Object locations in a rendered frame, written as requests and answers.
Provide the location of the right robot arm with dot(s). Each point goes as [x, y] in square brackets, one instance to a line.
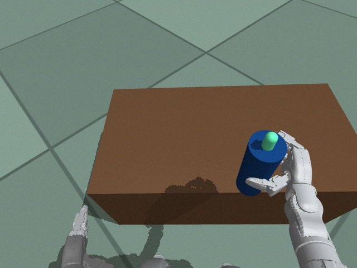
[311, 241]

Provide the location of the right robot hand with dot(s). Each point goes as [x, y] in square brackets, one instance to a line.
[296, 168]

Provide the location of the bottle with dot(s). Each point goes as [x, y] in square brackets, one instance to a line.
[265, 151]

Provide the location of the left robot hand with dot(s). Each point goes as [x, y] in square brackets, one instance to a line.
[76, 242]

